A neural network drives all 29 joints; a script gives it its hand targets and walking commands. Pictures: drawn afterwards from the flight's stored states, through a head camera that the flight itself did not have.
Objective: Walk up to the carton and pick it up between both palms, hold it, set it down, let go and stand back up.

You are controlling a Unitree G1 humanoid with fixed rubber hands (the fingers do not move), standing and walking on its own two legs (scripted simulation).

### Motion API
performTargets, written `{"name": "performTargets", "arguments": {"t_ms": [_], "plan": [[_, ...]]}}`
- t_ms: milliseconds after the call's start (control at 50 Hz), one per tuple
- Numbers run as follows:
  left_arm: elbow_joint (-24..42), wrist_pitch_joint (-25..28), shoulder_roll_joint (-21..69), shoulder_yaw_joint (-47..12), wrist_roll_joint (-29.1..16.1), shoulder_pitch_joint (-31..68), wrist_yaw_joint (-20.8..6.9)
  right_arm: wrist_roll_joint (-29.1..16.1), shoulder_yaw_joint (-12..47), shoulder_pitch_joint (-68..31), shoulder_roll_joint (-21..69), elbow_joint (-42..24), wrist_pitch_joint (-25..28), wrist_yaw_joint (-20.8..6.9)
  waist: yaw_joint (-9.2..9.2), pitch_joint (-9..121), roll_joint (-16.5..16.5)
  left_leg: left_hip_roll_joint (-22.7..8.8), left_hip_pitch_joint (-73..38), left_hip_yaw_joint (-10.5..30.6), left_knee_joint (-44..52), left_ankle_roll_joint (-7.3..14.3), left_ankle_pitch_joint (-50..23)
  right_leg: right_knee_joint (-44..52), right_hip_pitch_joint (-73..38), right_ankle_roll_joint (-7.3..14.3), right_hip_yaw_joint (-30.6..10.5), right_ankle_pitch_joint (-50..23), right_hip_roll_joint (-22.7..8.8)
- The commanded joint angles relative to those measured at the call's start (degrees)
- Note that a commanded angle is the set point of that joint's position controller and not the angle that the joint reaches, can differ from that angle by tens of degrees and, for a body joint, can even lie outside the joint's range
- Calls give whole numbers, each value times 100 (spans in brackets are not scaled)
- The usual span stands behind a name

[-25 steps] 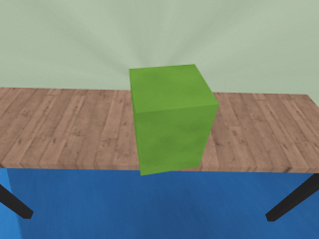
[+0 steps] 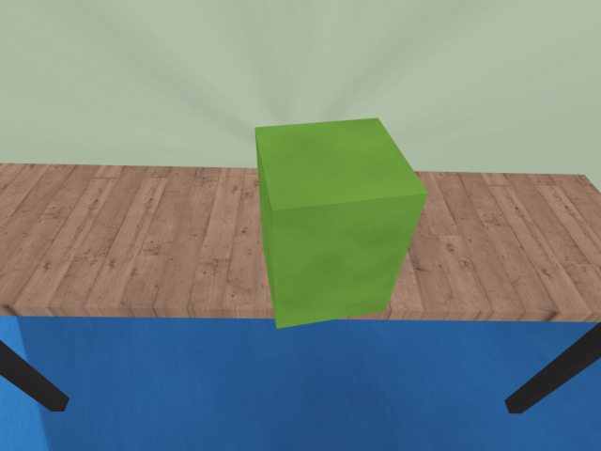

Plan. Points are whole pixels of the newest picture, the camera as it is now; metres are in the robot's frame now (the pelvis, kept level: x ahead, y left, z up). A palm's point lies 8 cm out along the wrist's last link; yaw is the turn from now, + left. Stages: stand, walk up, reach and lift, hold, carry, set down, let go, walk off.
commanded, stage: stand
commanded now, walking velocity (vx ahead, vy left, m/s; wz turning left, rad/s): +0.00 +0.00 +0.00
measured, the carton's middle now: (325, 227) +0.46 -0.04 +0.04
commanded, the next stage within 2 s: none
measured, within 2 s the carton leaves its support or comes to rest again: neither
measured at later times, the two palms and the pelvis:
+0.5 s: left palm out of the picture +0.06 +0.25 -0.12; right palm out of the picture +0.05 -0.26 -0.11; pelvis +0.01 +0.00 +0.00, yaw +0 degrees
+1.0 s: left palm out of the picture +0.04 +0.24 -0.13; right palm out of the picture +0.04 -0.27 -0.11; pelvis +0.02 -0.01 +0.00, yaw +0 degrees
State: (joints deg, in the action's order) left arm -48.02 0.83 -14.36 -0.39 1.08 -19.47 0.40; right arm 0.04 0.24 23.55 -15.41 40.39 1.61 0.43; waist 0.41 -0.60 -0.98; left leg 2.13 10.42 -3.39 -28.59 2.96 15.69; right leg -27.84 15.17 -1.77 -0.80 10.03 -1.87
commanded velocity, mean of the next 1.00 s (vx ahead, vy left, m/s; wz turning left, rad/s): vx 0.00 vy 0.00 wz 0.00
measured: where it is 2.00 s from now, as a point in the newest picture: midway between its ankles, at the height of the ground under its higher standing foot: outside the picture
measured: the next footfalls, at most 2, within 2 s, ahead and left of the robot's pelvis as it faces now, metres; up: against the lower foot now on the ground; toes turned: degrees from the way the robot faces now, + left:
none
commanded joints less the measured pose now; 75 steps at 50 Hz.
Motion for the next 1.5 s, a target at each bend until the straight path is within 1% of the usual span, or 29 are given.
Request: {"name": "performTargets", "arguments": {"t_ms": [0, 180, 360, 980, 1480], "plan": [[298, 86, -673, 137, -7, -73, 37, -7, -229, 224, -732, -352, 83, 35, -21, -376, 83, -799, 767, 967, 971, -76, 293, 367, -246, 186, -524, 109, -335], [177, 65, -683, 99, -19, -84, 75, -14, -206, 238, -726, -243, 64, 54, -19, -314, 78, -805, 557, 900, 936, -113, -258, 347, -280, 180, -510, -134, -363], [56, 46, -687, 79, -30, -49, 105, -17, -194, 240, -711, -110, 42, 70, -21, -299, 71, -803, 437, 855, 947, -139, -483, 366, -307, 182, -500, -250, -378], [-398, 18, -615, 69, -62, -137, 158, -21, -159, 226, -576, 536, -1, 124, -36, -376, 35, -786, 247, 769, 1040, -135, -284, 598, -250, 205, -523, -224, -373], [-687, 7, -464, 55, -78, -239, 199, -26, -111, 216, -419, 1016, -21, 169, -33, -401, 41, -809, 132, 711, 1051, -156, -369, 687, -237, 210, -524, -275, -364]]}}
